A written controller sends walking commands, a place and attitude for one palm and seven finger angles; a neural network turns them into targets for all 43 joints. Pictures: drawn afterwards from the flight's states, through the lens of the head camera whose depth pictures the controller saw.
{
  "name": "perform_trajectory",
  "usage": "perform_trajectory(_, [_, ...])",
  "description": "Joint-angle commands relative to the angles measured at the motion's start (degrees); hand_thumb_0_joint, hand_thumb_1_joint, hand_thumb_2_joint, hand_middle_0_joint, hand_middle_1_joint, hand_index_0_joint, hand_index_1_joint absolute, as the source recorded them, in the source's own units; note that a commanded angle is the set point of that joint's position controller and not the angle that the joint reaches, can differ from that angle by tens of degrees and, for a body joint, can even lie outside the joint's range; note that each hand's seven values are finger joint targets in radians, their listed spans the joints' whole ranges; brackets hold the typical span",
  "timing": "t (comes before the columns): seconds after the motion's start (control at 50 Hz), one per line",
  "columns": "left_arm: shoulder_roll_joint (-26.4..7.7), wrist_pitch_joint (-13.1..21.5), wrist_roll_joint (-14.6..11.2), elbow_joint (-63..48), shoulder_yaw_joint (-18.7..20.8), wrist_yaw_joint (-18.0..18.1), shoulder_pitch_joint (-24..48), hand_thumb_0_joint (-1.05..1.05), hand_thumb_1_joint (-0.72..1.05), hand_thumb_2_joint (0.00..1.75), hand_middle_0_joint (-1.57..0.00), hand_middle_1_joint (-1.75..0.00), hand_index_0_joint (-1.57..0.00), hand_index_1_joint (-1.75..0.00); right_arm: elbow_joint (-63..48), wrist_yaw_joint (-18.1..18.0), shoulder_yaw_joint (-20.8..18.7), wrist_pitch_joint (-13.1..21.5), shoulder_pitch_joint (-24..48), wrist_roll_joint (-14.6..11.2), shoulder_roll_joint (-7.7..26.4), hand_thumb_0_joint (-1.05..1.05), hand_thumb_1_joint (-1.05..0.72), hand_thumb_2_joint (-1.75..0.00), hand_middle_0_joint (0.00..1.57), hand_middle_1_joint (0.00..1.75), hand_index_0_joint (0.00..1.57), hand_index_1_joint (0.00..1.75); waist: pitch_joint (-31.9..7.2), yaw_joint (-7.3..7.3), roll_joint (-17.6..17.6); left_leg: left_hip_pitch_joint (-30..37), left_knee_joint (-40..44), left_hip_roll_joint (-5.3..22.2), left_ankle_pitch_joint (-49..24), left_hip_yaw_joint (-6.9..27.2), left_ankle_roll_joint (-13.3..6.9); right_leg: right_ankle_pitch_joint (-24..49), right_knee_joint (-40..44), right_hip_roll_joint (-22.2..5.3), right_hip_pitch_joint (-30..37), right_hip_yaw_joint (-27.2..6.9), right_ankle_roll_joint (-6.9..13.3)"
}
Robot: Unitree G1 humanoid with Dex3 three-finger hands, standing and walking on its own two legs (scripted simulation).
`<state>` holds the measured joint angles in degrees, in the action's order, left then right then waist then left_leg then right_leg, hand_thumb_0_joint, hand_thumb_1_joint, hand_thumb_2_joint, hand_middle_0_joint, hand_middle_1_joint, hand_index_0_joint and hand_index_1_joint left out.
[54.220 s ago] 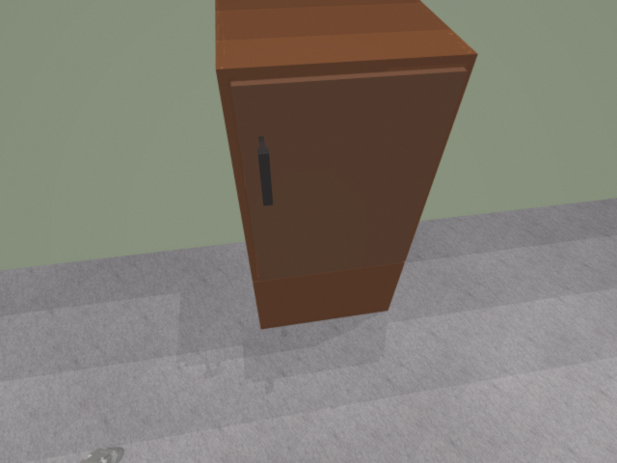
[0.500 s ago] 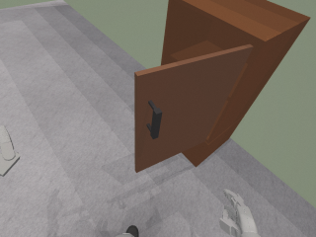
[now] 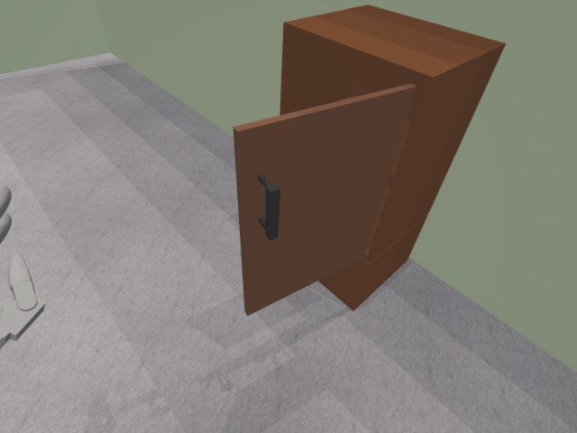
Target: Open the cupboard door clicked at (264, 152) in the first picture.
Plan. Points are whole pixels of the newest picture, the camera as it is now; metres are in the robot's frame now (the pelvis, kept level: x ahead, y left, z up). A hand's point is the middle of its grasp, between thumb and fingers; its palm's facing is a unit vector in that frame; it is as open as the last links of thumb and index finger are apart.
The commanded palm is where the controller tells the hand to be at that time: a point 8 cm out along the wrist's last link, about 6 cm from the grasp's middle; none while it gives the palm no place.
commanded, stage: stop stepping back and stand still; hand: left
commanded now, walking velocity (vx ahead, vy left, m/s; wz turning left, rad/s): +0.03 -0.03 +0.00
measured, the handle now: (267, 207) +0.54 +0.08 +0.00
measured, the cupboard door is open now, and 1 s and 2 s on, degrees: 78 78 78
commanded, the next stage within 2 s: let the arm hang, fingers relaxed in 0.34 s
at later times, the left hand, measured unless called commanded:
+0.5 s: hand (55, 350) +0.17 +0.27 +0.11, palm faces +0.33 -0.83 -0.45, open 7.4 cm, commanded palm none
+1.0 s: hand out of the picture -0.16 +0.17 -0.15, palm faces +0.05 -0.98 -0.21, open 7.3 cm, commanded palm none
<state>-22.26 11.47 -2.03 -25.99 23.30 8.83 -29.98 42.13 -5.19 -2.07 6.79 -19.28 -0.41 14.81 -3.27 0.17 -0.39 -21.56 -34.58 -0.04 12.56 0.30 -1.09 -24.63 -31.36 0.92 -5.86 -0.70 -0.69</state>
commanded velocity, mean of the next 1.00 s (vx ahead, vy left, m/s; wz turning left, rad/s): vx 0.00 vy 0.00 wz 0.00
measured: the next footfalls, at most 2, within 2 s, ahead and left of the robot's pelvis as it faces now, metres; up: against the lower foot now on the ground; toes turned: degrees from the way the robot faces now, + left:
none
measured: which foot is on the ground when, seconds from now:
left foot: down 0.00-1.00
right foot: down 0.00-1.00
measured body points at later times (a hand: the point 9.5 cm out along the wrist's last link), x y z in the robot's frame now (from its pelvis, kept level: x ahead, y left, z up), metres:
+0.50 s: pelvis -0.05 +0.00 +0.01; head -0.06 -0.01 +0.46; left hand +0.15 +0.31 +0.14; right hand +0.12 -0.24 -0.08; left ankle +0.04 +0.10 -0.72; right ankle -0.07 -0.12 -0.72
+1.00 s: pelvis -0.05 -0.01 +0.01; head -0.03 +0.00 +0.46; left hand -0.16 +0.23 -0.14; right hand -0.09 -0.23 -0.15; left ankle +0.03 +0.10 -0.72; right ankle -0.08 -0.12 -0.72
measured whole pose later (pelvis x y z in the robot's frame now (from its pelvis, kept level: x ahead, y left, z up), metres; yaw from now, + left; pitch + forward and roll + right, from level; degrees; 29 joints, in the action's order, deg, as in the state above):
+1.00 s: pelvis -0.05 -0.01 +0.01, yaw +1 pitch -1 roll -1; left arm -10.8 -1.9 0.5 67.6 0.6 1.1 -25.0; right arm 65.3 -1.4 -0.2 -2.4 -18.1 0.9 8.4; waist 4.1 0.3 0.9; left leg -18.9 -25.9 -1.4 5.6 3.3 -0.9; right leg -16.5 -26.3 1.5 -8.6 1.7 0.9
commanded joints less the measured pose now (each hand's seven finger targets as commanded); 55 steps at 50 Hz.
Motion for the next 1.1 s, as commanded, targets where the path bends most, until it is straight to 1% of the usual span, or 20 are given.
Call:
perform_trajectory(0.0, [-12.44, 3.9, -0.17, -12.17, 6.24, 0.78, 8.17, 0.0, 0.9, 0.9, -0.2, -0.3, -0.2, -0.3, -11.73, -0.78, -0.15, 5.48, 9.99, 0.43, 4.39, 0.0, -0.9, -0.9, 0.2, 0.3, 0.2, 0.3, -1.54, -1.06, 13.11, 12.81, 16.65, 10.27, -9.99, 16.51, -4.6, 4.61, -4.62, 1.41, -9.96, 1.34, -0.58])
perform_trajectory(0.04, [-12.55, 4.51, -0.02, -14.55, 7.43, 0.95, 6.15, 0.0, 0.9, 0.9, -0.2, -0.3, -0.2, -0.3, -11.78, -0.16, -0.08, 6.37, 11.19, 1.1, 3.74, 0.0, -0.9, -0.9, 0.2, 0.3, 0.2, 0.3, -1.45, -0.39, 10.96, 6.51, 22.77, 12.78, 7.0, 18.51, -6.19, -3.37, -6.83, 0.62, -6.5, -0.47, -0.07])
perform_trajectory(0.12, [-11.96, 3.86, 0.0, -14.63, 8.92, 0.99, -2.24, 0.0, 0.9, 0.9, -0.2, -0.3, -0.2, -0.3, -13.47, 0.94, 0.56, 5.53, 12.24, 0.84, 2.85, 0.0, -0.9, -0.9, 0.2, 0.3, 0.2, 0.3, -0.31, -0.14, 9.7, -2.82, 18.56, 5.02, 16.86, 5.23, -0.65, 1.65, 9.18, 0.01, 1.35, -0.06, 2.15])
perform_trajectory(0.16, [-12.8, 3.06, -0.76, -11.25, 10.4, 0.74, -6.35, 0.0, 0.9, 0.9, -0.2, -0.3, -0.2, -0.3, -13.68, 1.27, -0.34, 4.0, 11.51, 0.93, 2.6, 0.0, -0.9, -0.9, 0.2, 0.3, 0.2, 0.3, 0.42, -0.72, -2.95, 2.94, 3.52, 0.62, 7.67, 1.01, 1.92, -7.38, 19.72, -6.77, -9.93, -12.24, 5.92])
perform_trajectory(0.18, [-11.41, 2.74, -1.13, -11.1, 8.91, 0.65, -5.14, 0.0, 0.9, 0.9, -0.2, -0.3, -0.2, -0.3, -13.1, 1.37, -0.12, 3.17, 11.0, 0.92, 2.47, 0.0, -0.9, -0.9, 0.2, 0.3, 0.2, 0.3, 2.24, -1.05, -5.2, 3.5, -2.39, 0.67, 3.44, 0.83, 1.97, -4.1, 21.16, -10.62, -13.68, -16.25, 7.84])
perform_trajectory(0.2, [-10.99, 2.56, -0.98, -10.0, 8.32, 0.82, -3.03, 0.0, 0.9, 0.9, -0.2, -0.3, -0.2, -0.3, -12.4, 1.41, 0.27, 2.68, 10.7, 0.98, 2.43, 0.0, -0.9, -0.9, 0.2, 0.3, 0.2, 0.3, 2.84, -1.41, -5.58, 3.41, -4.12, 0.79, 1.12, 0.84, 1.82, 3.15, 19.84, -11.41, -14.01, -15.81, 8.24])
perform_trajectory(0.24, [-10.18, 2.55, -0.71, -7.32, 6.61, 0.83, 1.21, 0.0, 0.9, 0.9, -0.2, -0.3, -0.2, -0.3, -12.0, 0.99, 0.63, 2.89, 10.41, 0.74, 2.9, 0.0, -0.9, -0.9, 0.2, 0.3, 0.2, 0.3, 1.66, -1.92, -2.93, 7.41, 3.03, 1.39, -3.15, 1.04, 1.25, 14.51, 14.38, -7.52, -11.6, -8.99, 4.89])
perform_trajectory(0.3, [-9.96, 2.5, -0.3, -5.29, 4.57, 0.2, 7.07, 0.0, 0.9, 0.9, -0.2, -0.3, -0.2, -0.3, -12.65, -0.23, 0.1, 3.74, 11.26, 0.09, 4.52, 0.0, -0.9, -0.9, 0.2, 0.3, 0.2, 0.3, 1.96, -0.81, 1.58, 13.48, 9.76, 4.36, -12.86, 3.8, -0.34, 17.54, 10.96, -0.95, -10.91, -4.4, 0.64])
perform_trajectory(0.34, [-10.78, 2.72, -0.01, -8.91, 4.17, -0.14, 9.39, 0.0, 0.9, 0.9, -0.2, -0.3, -0.2, -0.3, -13.0, -0.5, 0.91, 4.05, 11.77, 0.23, 3.87, 0.0, -0.9, -0.9, 0.2, 0.3, 0.2, 0.3, -0.36, -0.53, 7.9, 12.83, 14.83, 5.85, -8.48, 6.82, -0.93, 12.14, 8.27, 0.38, -8.13, -1.06, -0.3])
perform_trajectory(0.4, [-10.13, 3.07, 0.36, -12.08, 3.92, 0.21, 8.35, 0.0, 0.9, 0.9, -0.2, -0.3, -0.2, -0.3, -13.65, -0.65, 1.17, 5.19, 12.61, 0.33, 3.72, 0.0, -0.9, -0.9, 0.2, 0.3, 0.2, 0.3, 0.21, -0.14, 8.16, 7.19, 21.24, 7.26, 8.8, 10.14, -1.9, 7.86, 7.78, 0.97, -3.95, -0.79, -0.3])
perform_trajectory(0.42, [1.41, -6.19, 4.85, 37.51, -16.74, -7.63, 6.68, 0.0, 0.9, 0.9, -0.2, -0.3, -0.2, -0.3, 2.16, 4.53, -2.23, 4.75, 16.75, 0.99, 14.47, 0.0, -0.9, -0.9, 0.2, 0.3, 0.2, 0.3, 4.97, -0.61, 6.97, -2.82, 10.14, 7.46, -7.74, 12.71, -3.07, 13.42, 0.8, -3.02, -9.16, -0.21, 1.51])
perform_trajectory(0.44, [0.78, -10.21, 3.94, 39.79, -15.22, -8.8, 5.52, 0.0, 0.9, 0.9, -0.2, -0.3, -0.2, -0.3, 1.82, 4.77, -1.59, 0.27, 13.0, 0.3, 10.67, 0.0, -0.9, -0.9, 0.2, 0.3, 0.2, 0.3, 0.49, 0.34, 4.55, 2.17, 8.89, 6.98, -11.78, 8.21, -2.37, 11.15, 2.86, -4.02, -8.59, -2.41, 1.72])
perform_trajectory(0.46, [2.48, -10.42, 4.19, 41.07, -16.75, -9.1, 6.13, 0.0, 0.9, 0.9, -0.2, -0.3, -0.2, -0.3, 1.77, 4.58, -1.0, -0.61, 11.48, 0.96, 8.65, 0.0, -0.9, -0.9, 0.2, 0.3, 0.2, 0.3, -3.21, 0.73, -0.24, 4.88, 6.64, 6.78, -14.14, 7.71, -2.32, 11.5, 3.85, -3.8, -8.4, -2.73, 2.13])
perform_trajectory(0.52, [-1.03, -10.35, 4.26, 49.33, -17.97, -9.22, 12.88, 0.0, 0.9, 0.9, -0.2, -0.3, -0.2, -0.3, 2.87, 4.97, -0.43, -3.09, 12.36, 1.69, 9.89, 0.0, -0.9, -0.9, 0.2, 0.3, 0.2, 0.3, -0.03, -0.43, -9.79, 3.89, 5.69, 4.53, -3.46, 9.37, -2.16, 2.9, 8.15, -5.81, -12.25, -5.23, 4.07])
perform_trajectory(0.56, [-1.44, -11.03, 3.97, 56.14, -19.19, -8.77, 16.91, 0.0, 0.9, 0.9, -0.2, -0.3, -0.2, -0.3, 4.65, 5.17, -0.12, -4.92, 11.86, 1.93, 9.01, 0.0, -0.9, -0.9, 0.2, 0.3, 0.2, 0.3, 3.46, -1.45, -10.71, 6.28, 3.95, 2.57, -0.9, 7.68, -0.99, -1.93, 11.15, -7.63, -17.1, -6.84, 5.66])
perform_trajectory(0.62, [0.11, -12.32, 3.49, 65.61, -20.99, -8.04, 19.01, 0.0, 0.9, 0.9, -0.2, -0.3, -0.2, -0.3, 7.61, 4.98, 1.09, -6.87, 9.92, 2.53, 6.35, 0.0, -0.9, -0.9, 0.2, 0.3, 0.2, 0.3, 6.16, -2.01, -1.01, 6.49, 7.02, 2.59, 0.56, 8.22, -0.66, -3.58, 10.49, -6.61, -17.6, -6.37, 5.32])
perform_trajectory(0.68, [1.31, -12.49, 3.15, 74.94, -21.04, -7.84, 13.03, 0.0, 0.9, 0.9, -0.2, -0.3, -0.2, -0.3, 10.54, 4.34, 1.47, -6.72, 9.83, 2.38, 6.03, 0.0, -0.9, -0.9, 0.2, 0.3, 0.2, 0.3, 4.67, 0.6, 10.99, 0.71, 16.77, 5.36, 5.8, 13.87, -2.24, 2.54, 6.15, -3.18, -6.67, -3.18, 3.13])
perform_trajectory(0.74, [4.06, -12.32, 3.01, 81.81, -20.65, -7.83, 8.62, 0.0, 0.9, 0.9, -0.2, -0.3, -0.2, -0.3, 13.43, 3.64, 1.14, -7.0, 8.11, 2.23, 4.37, 0.0, -0.9, -0.9, 0.2, 0.3, 0.2, 0.3, 3.2, 1.14, 14.46, 0.86, 19.14, 4.88, 11.71, 12.92, -1.88, 3.75, 6.99, -3.13, -3.55, -2.36, 3.51])
perform_trajectory(0.88, [6.29, -11.59, 2.65, 89.12, -21.89, -7.54, 6.58, 0.0, 0.9, 0.9, -0.2, -0.3, -0.2, -0.3, 18.92, 2.99, 0.63, -7.73, 1.17, 1.53, 1.8, 0.0, -0.9, -0.9, 0.2, 0.3, 0.2, 0.3, 5.24, -0.98, 2.25, 8.41, 14.52, 3.97, 5.02, 9.78, -1.19, 1.77, 12.77, -4.78, -9.71, -3.43, 4.14])
perform_trajectory(1.08, [9.17, -11.61, 2.6, 92.3, -22.31, -6.67, 2.41, 0.0, 0.9, 0.9, -0.2, -0.3, -0.2, -0.3, 21.92, 2.89, 0.98, -7.8, -0.66, 1.53, -1.6, 0.0, -0.9, -0.9, 0.2, 0.3, 0.2, 0.3, 9.24, -0.54, -0.88, 7.98, 14.24, 3.5, 2.8, 8.43, -1.53, 0.4, 12.89, -5.15, -11.69, -3.16, 3.98])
